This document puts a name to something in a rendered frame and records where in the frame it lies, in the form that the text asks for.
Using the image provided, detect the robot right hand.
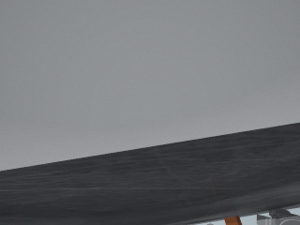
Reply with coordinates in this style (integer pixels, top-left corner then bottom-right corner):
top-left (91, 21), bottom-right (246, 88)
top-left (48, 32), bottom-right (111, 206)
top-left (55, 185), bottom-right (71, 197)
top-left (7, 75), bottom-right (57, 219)
top-left (257, 208), bottom-right (290, 225)

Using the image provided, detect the robot right forearm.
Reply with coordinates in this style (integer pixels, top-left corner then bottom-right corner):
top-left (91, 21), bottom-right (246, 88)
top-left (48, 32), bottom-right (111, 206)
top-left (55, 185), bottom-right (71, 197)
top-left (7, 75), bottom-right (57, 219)
top-left (272, 211), bottom-right (300, 225)

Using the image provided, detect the table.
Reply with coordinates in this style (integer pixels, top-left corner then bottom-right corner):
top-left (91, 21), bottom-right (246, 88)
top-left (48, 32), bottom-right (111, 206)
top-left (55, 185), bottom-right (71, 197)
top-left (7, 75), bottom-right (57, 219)
top-left (224, 216), bottom-right (242, 225)

